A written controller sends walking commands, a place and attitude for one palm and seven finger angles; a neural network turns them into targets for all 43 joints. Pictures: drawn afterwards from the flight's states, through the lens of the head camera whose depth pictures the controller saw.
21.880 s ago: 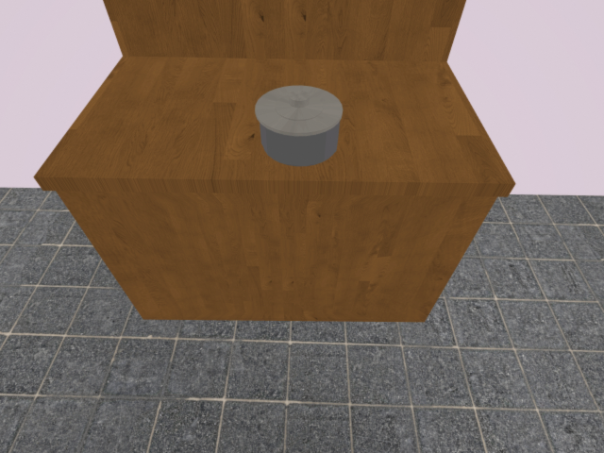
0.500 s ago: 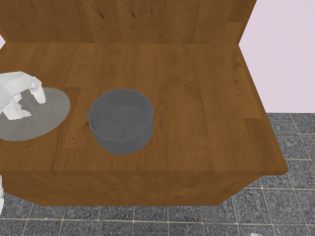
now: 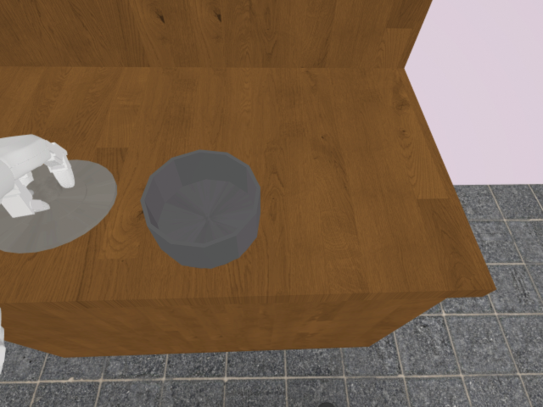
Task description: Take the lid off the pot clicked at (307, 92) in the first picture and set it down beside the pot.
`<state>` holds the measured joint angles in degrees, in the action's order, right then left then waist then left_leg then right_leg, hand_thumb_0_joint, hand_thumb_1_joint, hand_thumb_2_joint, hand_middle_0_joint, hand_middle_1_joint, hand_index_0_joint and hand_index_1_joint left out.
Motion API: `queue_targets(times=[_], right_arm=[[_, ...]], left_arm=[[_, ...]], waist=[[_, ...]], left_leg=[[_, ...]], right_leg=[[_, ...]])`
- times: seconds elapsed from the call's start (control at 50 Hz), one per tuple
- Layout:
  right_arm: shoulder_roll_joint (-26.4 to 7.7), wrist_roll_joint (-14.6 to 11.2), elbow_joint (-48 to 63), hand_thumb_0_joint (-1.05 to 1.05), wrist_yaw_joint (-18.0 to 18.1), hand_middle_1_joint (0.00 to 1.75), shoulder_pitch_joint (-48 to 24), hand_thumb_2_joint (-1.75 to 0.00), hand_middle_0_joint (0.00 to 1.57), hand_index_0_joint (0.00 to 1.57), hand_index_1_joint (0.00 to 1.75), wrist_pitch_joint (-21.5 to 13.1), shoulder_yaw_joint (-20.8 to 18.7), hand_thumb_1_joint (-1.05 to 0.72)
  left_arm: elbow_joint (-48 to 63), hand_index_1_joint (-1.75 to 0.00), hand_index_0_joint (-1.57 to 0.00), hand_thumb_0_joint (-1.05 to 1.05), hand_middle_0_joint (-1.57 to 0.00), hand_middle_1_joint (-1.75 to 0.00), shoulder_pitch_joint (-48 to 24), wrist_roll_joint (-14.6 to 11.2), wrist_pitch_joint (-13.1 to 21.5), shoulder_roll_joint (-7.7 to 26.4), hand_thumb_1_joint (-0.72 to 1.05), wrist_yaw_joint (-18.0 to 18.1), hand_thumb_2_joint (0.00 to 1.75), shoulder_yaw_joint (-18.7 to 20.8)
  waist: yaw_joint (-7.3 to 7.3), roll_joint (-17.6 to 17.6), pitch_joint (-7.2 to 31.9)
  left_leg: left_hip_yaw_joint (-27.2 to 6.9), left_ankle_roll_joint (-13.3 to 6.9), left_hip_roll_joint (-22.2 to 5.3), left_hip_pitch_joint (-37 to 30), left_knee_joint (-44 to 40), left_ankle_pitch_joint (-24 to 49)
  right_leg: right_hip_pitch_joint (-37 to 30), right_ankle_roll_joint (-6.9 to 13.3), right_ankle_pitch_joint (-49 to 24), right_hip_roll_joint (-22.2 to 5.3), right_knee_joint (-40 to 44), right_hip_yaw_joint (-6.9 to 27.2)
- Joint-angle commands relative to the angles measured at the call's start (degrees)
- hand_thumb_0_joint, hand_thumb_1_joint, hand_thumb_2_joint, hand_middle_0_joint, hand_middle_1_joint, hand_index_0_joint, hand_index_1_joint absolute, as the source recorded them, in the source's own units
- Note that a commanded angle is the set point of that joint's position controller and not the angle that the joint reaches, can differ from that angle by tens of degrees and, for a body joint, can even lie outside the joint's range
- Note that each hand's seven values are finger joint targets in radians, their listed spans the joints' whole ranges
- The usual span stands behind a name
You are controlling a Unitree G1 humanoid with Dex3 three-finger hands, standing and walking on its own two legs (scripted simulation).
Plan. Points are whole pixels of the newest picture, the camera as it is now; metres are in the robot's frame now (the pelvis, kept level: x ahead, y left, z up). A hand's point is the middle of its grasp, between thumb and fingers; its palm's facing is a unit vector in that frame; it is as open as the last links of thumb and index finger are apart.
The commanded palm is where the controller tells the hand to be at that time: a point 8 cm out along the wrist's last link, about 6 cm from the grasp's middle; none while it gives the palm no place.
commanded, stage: lower the lid onto the table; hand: left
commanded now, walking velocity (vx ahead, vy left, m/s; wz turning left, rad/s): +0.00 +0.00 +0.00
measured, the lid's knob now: (44, 189) +0.43 +0.35 +0.04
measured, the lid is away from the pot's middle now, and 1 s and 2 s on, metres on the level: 0.24 0.25 0.25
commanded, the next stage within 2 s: open the fingers wide in 0.86 s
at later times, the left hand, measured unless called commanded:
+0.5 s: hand (37, 212) +0.39 +0.35 +0.04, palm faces -0.49 -0.11 -0.86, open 7.4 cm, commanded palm +0.42 +0.35 +0.10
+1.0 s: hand (38, 216) +0.39 +0.36 +0.02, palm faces -0.49 -0.12 -0.86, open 7.5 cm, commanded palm +0.41 +0.35 +0.07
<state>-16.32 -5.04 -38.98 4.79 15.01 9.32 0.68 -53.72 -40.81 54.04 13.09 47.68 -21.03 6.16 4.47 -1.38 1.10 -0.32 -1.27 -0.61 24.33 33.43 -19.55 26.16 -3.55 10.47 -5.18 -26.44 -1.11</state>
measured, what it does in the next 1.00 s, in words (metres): stands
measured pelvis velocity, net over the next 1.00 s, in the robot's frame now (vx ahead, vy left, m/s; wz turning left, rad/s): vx -0.02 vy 0.00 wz -0.03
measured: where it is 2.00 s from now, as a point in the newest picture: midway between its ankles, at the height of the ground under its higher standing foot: outside the picture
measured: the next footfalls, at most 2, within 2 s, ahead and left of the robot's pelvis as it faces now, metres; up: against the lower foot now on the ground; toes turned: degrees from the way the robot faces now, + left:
none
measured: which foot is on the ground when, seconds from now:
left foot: down 0.00-1.00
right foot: down 0.00-1.00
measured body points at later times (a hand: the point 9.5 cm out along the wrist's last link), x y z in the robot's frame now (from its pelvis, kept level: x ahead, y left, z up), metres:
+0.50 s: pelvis -0.01 +0.00 -0.01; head +0.07 +0.01 +0.44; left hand +0.41 +0.35 +0.09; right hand +0.05 -0.28 -0.13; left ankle -0.04 +0.10 -0.73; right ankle +0.02 -0.18 -0.73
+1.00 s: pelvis -0.02 +0.00 -0.02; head +0.08 +0.02 +0.42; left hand +0.41 +0.36 +0.07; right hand +0.00 -0.28 -0.14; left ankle -0.04 +0.10 -0.73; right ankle +0.02 -0.18 -0.73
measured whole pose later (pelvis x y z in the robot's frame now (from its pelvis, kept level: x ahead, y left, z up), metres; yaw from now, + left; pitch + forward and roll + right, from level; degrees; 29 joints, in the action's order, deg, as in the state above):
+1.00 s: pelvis -0.02 +0.00 -0.02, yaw -1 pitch +15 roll -2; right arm -16.9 -4.8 -39.0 5.4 18.5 9.4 0.5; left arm -60.4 -41.9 55.4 16.6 50.6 -17.8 7.3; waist 6.0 -0.6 3.4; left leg 0.4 -1.5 -1.3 36.5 43.8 -22.5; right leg 38.4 -3.1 12.4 -4.4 -35.6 0.4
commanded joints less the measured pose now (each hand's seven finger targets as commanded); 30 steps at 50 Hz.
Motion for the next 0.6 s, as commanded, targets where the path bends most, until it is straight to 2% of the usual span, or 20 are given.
queue_targets(times=[0.0,0.02,0.06,0.1,0.12,0.14,0.16,0.2,0.22,0.24,0.26,0.3,0.32,0.36,0.4,0.42,0.44,0.48,0.5,0.58], right_arm=[[-10.32,0.44,4.64,0.0,0.86,0.3,3.34,-0.9,0.2,0.2,0.3,-1.09,-3.6,-0.9],[-9.95,0.39,4.74,0.0,0.83,0.3,3.38,-0.9,0.2,0.2,0.3,-1.0,-3.55,-0.9],[-9.83,0.38,4.55,0.0,0.84,0.3,3.38,-0.9,0.2,0.2,0.3,-1.06,-3.58,-0.9],[-10.43,0.54,4.44,0.0,0.95,0.3,3.56,-0.9,0.2,0.2,0.3,-1.17,-3.83,-0.9],[-10.07,0.6,4.67,0.0,1.05,0.3,3.99,-0.9,0.2,0.2,0.3,-0.97,-3.81,-0.9],[-9.65,0.57,4.64,0.0,1.15,0.3,3.58,-0.9,0.2,0.2,0.3,-1.04,-3.73,-0.9],[-9.86,0.47,4.11,0.0,1.14,0.3,3.78,-0.9,0.2,0.2,0.3,-1.03,-3.61,-0.9],[-10.37,0.46,3.87,0.0,1.09,0.3,3.91,-0.9,0.2,0.2,0.3,-1.15,-3.6,-0.9],[-10.2,0.37,3.87,0.0,1.17,0.3,4.15,-0.9,0.2,0.2,0.3,-1.0,-3.62,-0.9],[-9.93,0.39,3.91,0.0,1.24,0.3,4.16,-0.9,0.2,0.2,0.3,-1.14,-3.66,-0.9],[-10.09,0.39,3.71,0.0,1.31,0.3,4.33,-0.9,0.2,0.2,0.3,-1.28,-3.71,-0.9],[-10.55,0.56,3.64,0.0,1.52,0.3,4.44,-0.9,0.2,0.2,0.3,-1.41,-3.79,-0.9],[-10.06,0.55,3.87,0.0,1.66,0.3,4.82,-0.9,0.2,0.2,0.3,-1.39,-3.7,-0.9],[-10.03,0.5,3.51,0.0,1.77,0.3,4.79,-0.9,0.2,0.2,0.3,-1.57,-3.65,-0.9],[-10.43,0.49,3.24,0.0,1.7,0.3,4.8,-0.9,0.2,0.2,0.3,-1.71,-3.59,-0.9],[-10.09,0.41,3.33,0.0,1.7,0.3,4.99,-0.9,0.2,0.2,0.3,-1.79,-3.47,-0.9],[-10.34,0.48,3.13,0.0,1.61,0.3,5.34,-0.9,0.2,0.2,0.3,-1.83,-3.59,-0.9],[-10.62,0.4,3.47,0.0,1.83,0.3,5.86,-0.9,0.2,0.2,0.3,-1.91,-3.38,-0.9],[-10.83,0.52,3.46,0.0,1.95,0.3,5.67,-0.9,0.2,0.2,0.3,-2.06,-3.46,-0.9],[-10.83,0.33,3.62,0.0,2.3,0.3,6.57,-0.9,0.2,0.2,0.3,-2.35,-3.11,-0.9]], left_arm=[[10.99,-0.99,-0.93,0.0,-0.95,-1.01,-23.05,-1.32,0.45,24.64,0.62,2.74,1.04,7.96],[12.34,-0.99,-0.93,0.0,-0.95,-1.01,-24.44,-1.29,0.41,23.27,0.62,2.72,1.04,6.57],[12.42,-0.99,-0.93,0.0,-0.95,-1.01,-24.22,-1.31,0.49,21.18,0.62,2.67,1.04,4.96],[13.17,-0.99,-0.93,0.0,-0.95,-1.01,-23.51,-1.5,1.18,25.19,0.62,3.12,1.04,8.59],[14.22,-0.99,-0.93,0.0,-0.95,-1.01,-23.97,-1.35,1.31,26.05,0.62,3.41,1.04,9.38],[12.5,-0.99,-0.93,0.0,-0.95,-1.01,-22.94,-1.23,1.22,22.68,0.62,3.26,1.04,6.86],[10.71,-0.99,-0.93,0.0,-0.95,-1.01,-22.54,-1.52,1.09,21.76,0.62,3.21,1.04,6.21],[9.81,-0.99,-0.93,0.0,-0.95,-1.01,-23.27,-1.36,1.05,21.67,0.62,3.31,1.04,5.41],[11.54,-0.99,-0.93,0.0,-0.95,-1.01,-25.12,-1.13,0.98,21.78,0.62,3.42,1.04,5.11],[11.15,-0.99,-0.93,0.0,-0.95,-1.01,-25.07,-0.95,0.95,19.84,0.62,3.32,1.04,3.55],[10.95,-0.99,-0.93,0.0,-0.95,-1.01,-24.86,-1.13,0.98,20.32,0.62,3.41,1.04,4.0],[12.57,-0.99,-0.93,0.0,-0.95,-1.01,-25.57,-1.02,1.61,24.31,0.62,4.0,1.04,7.26],[12.59,-0.99,-0.93,0.0,-0.95,-1.01,-25.54,-0.79,1.56,23.57,0.62,4.27,1.04,6.62],[9.93,-0.99,-0.93,0.0,-0.95,-1.01,-23.76,-0.88,1.56,22.3,0.62,4.55,1.04,6.24],[9.15,-0.99,-0.93,0.0,-0.95,-1.01,-24.86,-0.45,1.43,21.27,0.62,4.76,1.04,4.67],[8.38,-0.99,-0.93,0.0,-0.95,-1.01,-25.41,-0.38,0.97,18.67,0.62,4.62,1.04,2.17],[9.55,-0.99,-0.93,0.0,-0.95,-1.01,-26.01,-0.25,1.11,19.98,0.62,4.75,1.04,3.15],[7.36,-0.99,-0.93,0.0,-0.95,-1.01,-24.85,0.08,1.02,22.75,0.62,5.08,1.04,5.31],[8.38,-0.99,-0.93,0.0,-0.95,-1.01,-26.01,0.1,1.31,23.16,0.62,5.25,1.04,5.3],[4.82,-0.99,-0.93,0.0,-0.95,-1.01,-25.09,0.63,1.02,23.68,0.62,5.43,1.04,5.05]], waist=[[-0.74,-7.48,24.51],[-0.43,-9.05,24.63],[-0.26,-9.03,23.98],[-0.85,-7.87,25.54],[-0.88,-8.75,28.16],[-0.36,-9.74,26.13],[-0.11,-7.46,23.43],[0.0,-7.33,22.39],[0.07,-8.33,23.87],[0.31,-8.26,23.67],[0.24,-7.98,23.76],[-0.27,-8.73,26.22],[-0.01,-10.24,27.66],[0.0,-8.39,24.99],[0.38,-8.37,22.91],[0.81,-8.72,22.6],[0.42,-9.2,23.14],[0.24,-6.36,23.92],[0.31,-7.9,24.41],[0.8,-6.14,22.94]], left_leg=[[0.04,-2.35,1.44,-12.1,-1.52,35.08],[0.01,-2.32,1.37,-12.71,-1.58,34.63],[-0.02,-2.26,1.21,-12.88,-1.3,34.05],[-0.22,-2.41,1.21,-13.31,-0.79,36.04],[-0.49,-2.38,1.4,-13.8,-0.67,37.38],[-0.22,-2.32,1.47,-13.56,-0.45,36.56],[-0.06,-2.27,1.25,-12.04,-0.55,34.44],[0.27,-2.17,1.26,-10.92,-0.87,31.67],[0.14,-2.12,1.31,-11.46,-0.87,31.9],[0.03,-2.2,1.32,-11.87,-0.58,31.65],[0.21,-2.19,1.2,-11.88,-0.41,31.24],[-0.09,-2.15,1.14,-12.65,-0.07,33.51],[-0.18,-2.02,1.39,-13.18,-0.02,33.93],[-0.04,-2.01,1.18,-11.73,0.27,32.1],[0.27,-1.82,1.23,-10.35,-0.13,29.87],[0.36,-1.86,1.26,-10.15,-0.23,28.7],[0.2,-1.92,1.2,-10.24,-0.01,28.22],[0.38,-2.08,1.54,-8.13,0.18,26.05],[0.49,-2.0,1.51,-8.53,0.21,26.93],[0.83,-2.24,1.74,-5.14,0.78,22.35]], right_leg=[[-11.04,5.23,-18.27,5.05,-1.6,-3.83],[-10.22,5.12,-17.1,5.13,-1.44,-3.9],[-8.85,5.19,-16.07,5.19,-1.47,-4.05],[-10.17,5.33,-17.8,5.17,-2.01,-3.7],[-11.42,5.16,-18.54,5.25,-2.32,-3.65],[-9.44,5.15,-17.68,5.19,-1.96,-3.86],[-8.17,5.09,-16.23,5.29,-1.77,-4.17],[-7.29,5.38,-14.88,5.28,-1.73,-3.93],[-7.56,5.32,-14.52,5.41,-1.89,-3.91],[-6.6,5.34,-14.13,5.39,-1.79,-4.05],[-6.47,5.31,-13.8,5.44,-1.97,-3.96],[-7.75,5.47,-15.5,5.29,-2.56,-3.67],[-7.92,5.34,-15.1,5.48,-2.66,-3.62],[-6.34,5.3,-13.93,5.39,-2.57,-3.97],[-4.74,5.53,-12.53,5.36,-2.4,-3.85],[-4.06,5.39,-11.39,5.55,-2.38,-3.8],[-4.15,5.54,-11.45,5.41,-2.54,-3.85],[-5.44,5.55,-11.57,5.5,-3.18,-3.67],[-5.42,5.71,-12.24,5.35,-3.26,-3.38],[-4.4,5.45,-10.02,5.53,-3.87,-3.51]])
